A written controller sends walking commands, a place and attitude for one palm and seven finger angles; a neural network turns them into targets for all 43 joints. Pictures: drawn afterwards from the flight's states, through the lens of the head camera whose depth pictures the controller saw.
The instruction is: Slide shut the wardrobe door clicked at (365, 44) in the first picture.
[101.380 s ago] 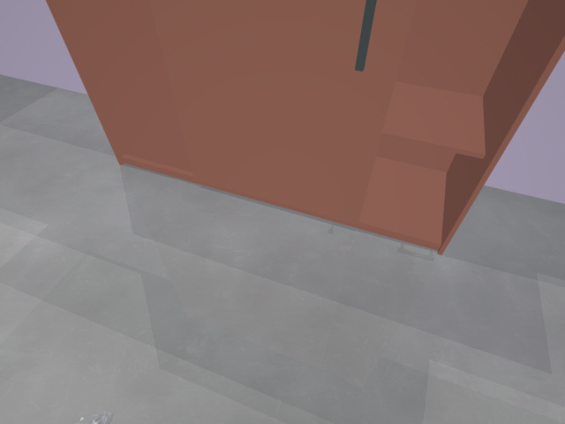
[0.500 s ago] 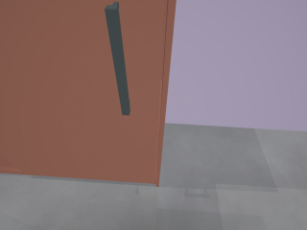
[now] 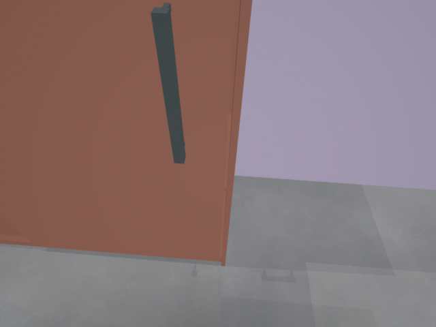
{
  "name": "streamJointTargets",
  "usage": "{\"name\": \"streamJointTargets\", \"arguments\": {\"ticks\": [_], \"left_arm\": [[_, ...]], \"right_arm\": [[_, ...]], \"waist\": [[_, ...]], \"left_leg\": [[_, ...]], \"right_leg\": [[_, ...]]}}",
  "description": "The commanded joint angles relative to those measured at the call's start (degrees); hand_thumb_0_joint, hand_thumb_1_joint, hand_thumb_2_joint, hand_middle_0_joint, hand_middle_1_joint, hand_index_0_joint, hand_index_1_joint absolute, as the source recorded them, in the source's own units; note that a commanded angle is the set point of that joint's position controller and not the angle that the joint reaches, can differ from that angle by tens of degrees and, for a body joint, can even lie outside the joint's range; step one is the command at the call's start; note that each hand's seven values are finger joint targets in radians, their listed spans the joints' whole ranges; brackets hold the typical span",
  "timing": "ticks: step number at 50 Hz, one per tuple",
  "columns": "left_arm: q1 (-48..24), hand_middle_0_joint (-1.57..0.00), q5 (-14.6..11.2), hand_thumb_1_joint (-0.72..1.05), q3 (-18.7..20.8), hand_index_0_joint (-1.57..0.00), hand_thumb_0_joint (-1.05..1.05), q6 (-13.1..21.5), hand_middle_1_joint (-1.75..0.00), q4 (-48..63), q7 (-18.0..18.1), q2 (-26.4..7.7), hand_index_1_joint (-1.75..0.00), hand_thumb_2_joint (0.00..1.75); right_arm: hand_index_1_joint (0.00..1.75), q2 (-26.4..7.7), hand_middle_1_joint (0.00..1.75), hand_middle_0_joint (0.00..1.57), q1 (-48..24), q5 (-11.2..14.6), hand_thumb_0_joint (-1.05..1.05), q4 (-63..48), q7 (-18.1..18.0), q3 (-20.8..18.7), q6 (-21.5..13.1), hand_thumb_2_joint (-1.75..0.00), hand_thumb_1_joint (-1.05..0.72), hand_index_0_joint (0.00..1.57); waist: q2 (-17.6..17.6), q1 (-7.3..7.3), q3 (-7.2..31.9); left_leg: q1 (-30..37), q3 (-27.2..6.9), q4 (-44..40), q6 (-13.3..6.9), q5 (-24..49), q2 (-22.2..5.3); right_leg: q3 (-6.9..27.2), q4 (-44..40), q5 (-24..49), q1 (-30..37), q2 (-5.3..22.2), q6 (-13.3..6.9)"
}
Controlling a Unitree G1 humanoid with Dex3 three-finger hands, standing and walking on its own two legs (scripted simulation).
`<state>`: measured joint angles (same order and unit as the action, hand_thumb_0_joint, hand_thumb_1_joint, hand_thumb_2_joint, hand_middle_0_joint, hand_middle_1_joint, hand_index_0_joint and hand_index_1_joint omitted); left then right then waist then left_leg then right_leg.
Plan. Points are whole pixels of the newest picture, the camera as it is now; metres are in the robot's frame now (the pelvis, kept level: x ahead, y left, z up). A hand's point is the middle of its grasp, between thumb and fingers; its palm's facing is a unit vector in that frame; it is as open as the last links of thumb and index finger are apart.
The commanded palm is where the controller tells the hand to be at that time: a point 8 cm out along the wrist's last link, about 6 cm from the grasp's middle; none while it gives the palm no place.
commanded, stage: look again from close up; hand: left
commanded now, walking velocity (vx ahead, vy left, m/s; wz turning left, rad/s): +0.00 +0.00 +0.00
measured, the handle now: (174, 96) +0.50 +0.13 +0.17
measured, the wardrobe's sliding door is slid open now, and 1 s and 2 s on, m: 0.01 0.01 0.01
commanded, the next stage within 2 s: raise the hand with hooked fingers in 0.24 s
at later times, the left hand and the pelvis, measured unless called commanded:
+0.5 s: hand out of the picture +0.11 +0.20 -0.07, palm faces +0.24 -0.95 -0.21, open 7.4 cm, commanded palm +0.10 +0.22 -0.04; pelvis -0.02 +0.00 -0.01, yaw +2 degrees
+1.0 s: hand (89, 308) +0.14 +0.21 +0.04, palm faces +0.01 -1.00 -0.07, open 10.1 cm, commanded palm +0.12 +0.26 +0.05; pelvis -0.06 +0.00 -0.04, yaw +3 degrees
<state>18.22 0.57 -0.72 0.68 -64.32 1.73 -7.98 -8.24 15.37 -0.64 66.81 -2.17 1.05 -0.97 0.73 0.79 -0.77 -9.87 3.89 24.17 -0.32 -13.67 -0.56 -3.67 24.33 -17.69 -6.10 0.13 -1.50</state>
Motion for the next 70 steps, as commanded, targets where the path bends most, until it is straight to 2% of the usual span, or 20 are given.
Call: {"name": "streamJointTargets", "arguments": {"ticks": [1,16,17,18,19,20,21,22,23,25,28,31,33,36,40,43,49,51,56,70], "left_arm": [[4.5,-0.20,0.2,0.90,1.3,-0.20,0.00,0.8,-0.30,0.9,0.6,-5.7,-0.30,0.90],[5.2,-0.20,0.2,0.90,1.3,-0.20,0.00,1.0,-0.30,0.7,0.6,-5.6,-0.30,0.90],[8.6,-0.20,1.0,0.90,1.1,-0.20,0.00,2.5,-0.30,-0.5,3.0,-6.0,-0.30,0.90],[-33.5,-0.20,-11.3,0.88,3.4,-0.20,0.00,14.1,-0.32,88.6,1.5,-17.7,-0.32,0.89],[-13.2,-0.20,-6.9,0.85,5.2,-0.20,0.00,11.5,-0.33,76.5,4.7,-15.1,-0.33,0.88],[7.0,-0.21,-7.7,0.83,-1.7,-0.21,0.00,4.1,-0.34,59.4,5.4,-0.4,-0.34,0.87],[5.1,-0.21,-9.0,0.81,-5.2,-0.21,0.00,1.8,-0.36,63.8,4.8,4.0,-0.36,0.86],[-1.4,-0.21,-10.3,0.78,-5.2,-0.21,0.00,4.7,-0.37,74.3,4.0,1.7,-0.37,0.85],[-0.2,-0.21,-10.0,0.76,-1.6,-0.21,0.00,7.3,-0.39,74.2,3.3,-2.8,-0.39,0.84],[2.6,-0.21,-10.2,0.71,-0.6,-0.21,0.00,12.3,-0.42,69.5,0.6,-1.1,-0.42,0.82],[17.0,-0.22,-12.5,0.64,4.2,-0.22,0.00,22.0,-0.47,57.8,-8.9,-0.1,-0.47,0.79],[19.4,-0.22,-14.9,0.57,14.9,-0.22,0.00,30.0,-0.51,56.6,-19.5,-9.4,-0.51,0.76],[15.0,-0.23,-15.8,0.53,15.9,-0.23,0.00,27.1,-0.54,65.9,-20.9,-11.9,-0.54,0.74],[8.5,-0.23,-17.7,0.46,15.8,-0.23,0.00,22.4,-0.58,75.7,-18.0,-11.0,-0.58,0.71],[-4.0,-0.24,-16.2,0.36,15.0,-0.24,0.00,25.6,-0.64,85.7,-14.1,-12.7,-0.64,0.67],[-9.2,-0.24,-16.8,0.29,11.9,-0.24,0.00,27.5,-0.69,84.7,-17.0,-12.7,-0.69,0.64],[-8.0,-0.25,-19.6,0.15,17.0,-0.25,0.00,17.8,-0.78,75.1,-23.5,-17.4,-0.78,0.58],[-5.4,-0.26,-20.6,0.11,20.9,-0.26,0.00,13.9,-0.81,71.3,-23.3,-19.3,-0.81,0.56],[-8.3,-0.27,-21.9,-0.01,24.0,-0.27,0.00,12.2,-0.88,76.9,-21.0,-20.3,-0.88,0.51],[-20.7,-0.29,-21.3,-0.34,25.9,-0.29,0.00,5.7,-1.10,81.5,-21.8,-23.9,-1.10,0.37]], "right_arm": [[0.30,-4.7,0.30,0.20,3.2,0.1,0.00,-1.5,-0.1,-1.0,-0.9,-0.90,-0.90,0.20],[0.30,-4.5,0.30,0.20,3.5,0.1,0.00,-1.2,-0.2,-1.1,-0.9,-0.90,-0.90,0.20],[0.30,-6.1,0.30,0.20,-2.7,0.5,0.00,-6.1,0.5,-1.1,-1.3,-0.90,-0.90,0.20],[0.30,-17.4,0.30,0.20,0.6,2.6,0.00,-25.9,-1.7,-2.8,-9.6,-0.90,-0.90,0.20],[0.30,-11.9,0.30,0.20,-3.8,2.0,0.00,-23.0,-3.5,-1.6,-14.4,-0.90,-0.90,0.20],[0.30,-8.8,0.30,0.20,-1.9,3.7,0.00,-21.4,-3.2,-2.3,-15.6,-0.90,-0.90,0.20],[0.30,-10.1,0.30,0.20,-0.2,4.7,0.00,-23.0,-3.0,-2.9,-16.2,-0.90,-0.90,0.20],[0.30,-11.5,0.30,0.20,-2.9,4.5,0.00,-27.3,-3.4,-3.1,-17.5,-0.90,-0.90,0.20],[0.30,-13.3,0.30,0.20,-3.1,3.5,0.00,-28.4,-3.8,-3.7,-18.5,-0.90,-0.90,0.20],[0.30,-13.2,0.30,0.20,-3.3,1.6,0.00,-31.1,-3.7,-4.2,-19.1,-0.90,-0.90,0.20],[0.30,-12.5,0.30,0.20,-6.3,1.2,0.00,-35.0,-1.0,-5.5,-18.3,-0.90,-0.90,0.20],[0.30,-13.1,0.30,0.20,-8.2,1.9,0.00,-39.5,1.2,-6.8,-16.6,-0.90,-0.90,0.20],[0.30,-13.0,0.30,0.20,-10.7,2.6,0.00,-44.9,0.7,-6.3,-14.8,-0.90,-0.90,0.20],[0.30,-11.7,0.30,0.20,-9.6,2.9,0.00,-47.6,-0.8,-5.4,-12.0,-0.90,-0.90,0.20],[0.30,-11.2,0.30,0.20,-5.6,2.2,0.00,-46.2,-2.0,-4.2,-12.1,-0.90,-0.90,0.20],[0.30,-12.0,0.30,0.20,-4.7,2.5,0.00,-44.2,-2.7,-3.1,-14.1,-0.90,-0.90,0.20],[0.30,-13.5,0.30,0.20,-6.4,3.7,0.00,-41.9,-3.6,-2.1,-17.2,-0.90,-0.90,0.20],[0.30,-13.3,0.30,0.20,-7.5,3.7,0.00,-41.7,-3.7,-1.9,-17.5,-0.90,-0.90,0.20],[0.30,-13.0,0.30,0.20,-7.6,3.2,0.00,-42.1,-3.1,-1.2,-19.0,-0.90,-0.90,0.20],[0.30,-13.9,0.30,0.20,-7.2,4.1,0.00,-40.4,-4.0,-0.8,-20.9,-0.90,-0.90,0.20]], "waist": [[0.1,-0.21,-3.5],[0.4,-0.16,-2.9],[-0.6,1.45,-6.3],[-12.0,-7.30,21.0],[-19.2,-0.89,23.7],[-12.4,-2.81,13.9],[-8.8,-2.60,9.9],[-4.2,-3.50,4.0],[1.3,-4.36,4.9],[11.7,-4.78,2.2],[14.5,1.23,2.1],[6.9,3.49,7.7],[0.1,4.02,12.9],[0.5,1.86,12.8],[-5.2,-2.25,10.5],[-5.5,-4.43,9.2],[-3.7,-1.48,11.2],[0.1,0.35,10.7],[-0.9,1.94,10.9],[-6.2,1.42,10.5]], "left_leg": [[0.1,-5.2,-3.4,-1.7,11.0,-5.6],[0.4,-5.0,-2.9,-1.5,12.1,-5.6],[-5.1,-2.5,11.1,0.3,13.5,-4.9],[12.4,-2.5,1.7,-2.2,18.4,0.1],[15.7,-2.7,0.6,-2.1,25.6,-1.9],[9.1,-3.7,1.3,-2.0,25.9,-2.8],[4.4,-4.4,2.7,-1.4,21.9,-2.1],[1.2,-4.9,3.5,-1.7,13.7,-1.7],[-0.8,-4.7,5.1,-2.1,8.1,-0.8],[-7.4,-5.1,8.9,-1.9,3.3,0.3],[-18.8,-4.0,14.7,0.0,0.3,1.1],[-24.1,-2.4,20.7,0.7,1.7,2.1],[-22.6,-0.2,20.9,-0.3,1.6,2.7],[-21.4,-1.2,20.6,-0.9,-1.5,2.0],[-18.1,-3.8,21.2,-1.6,-2.4,0.4],[-17.0,-5.1,21.1,-1.8,-4.7,-0.1],[-15.1,-5.8,17.0,-1.8,-3.4,0.1],[-15.0,-6.0,15.5,-1.7,-1.9,0.0],[-11.3,-6.0,11.2,-1.4,1.2,0.0],[0.2,-6.9,3.1,-1.3,3.1,-0.4]], "right_leg": [[5.0,-5.0,12.4,-4.1,6.3,-0.5],[4.8,-5.1,14.6,-3.4,6.5,-0.4],[10.2,-5.6,41.0,-6.9,10.0,2.2],[4.5,1.5,32.7,-1.8,4.6,0.2],[2.5,5.1,17.7,-3.7,1.1,-1.2],[-0.8,5.8,12.4,-8.3,1.1,-0.2],[-2.0,5.1,11.3,-10.5,1.1,0.4],[-2.1,4.0,10.2,-12.5,0.5,0.5],[-1.9,3.6,6.6,-15.3,0.0,0.8],[-2.1,5.4,1.0,-22.4,-0.5,1.5],[-1.3,12.2,-1.3,-25.7,-0.4,0.9],[3.1,17.4,6.2,-22.2,1.5,0.1],[4.5,17.3,5.6,-19.5,1.9,0.3],[5.1,15.2,0.6,-21.1,1.0,1.4],[4.9,14.0,-3.0,-25.9,-0.1,0.7],[4.9,12.5,-6.4,-27.0,-0.6,0.7],[5.8,7.5,-6.3,-20.0,0.5,1.1],[5.3,6.7,-5.1,-17.6,0.4,1.4],[2.3,6.8,-0.5,-15.0,-0.5,1.0],[-1.1,2.8,5.1,-11.1,-1.5,0.5]]}}
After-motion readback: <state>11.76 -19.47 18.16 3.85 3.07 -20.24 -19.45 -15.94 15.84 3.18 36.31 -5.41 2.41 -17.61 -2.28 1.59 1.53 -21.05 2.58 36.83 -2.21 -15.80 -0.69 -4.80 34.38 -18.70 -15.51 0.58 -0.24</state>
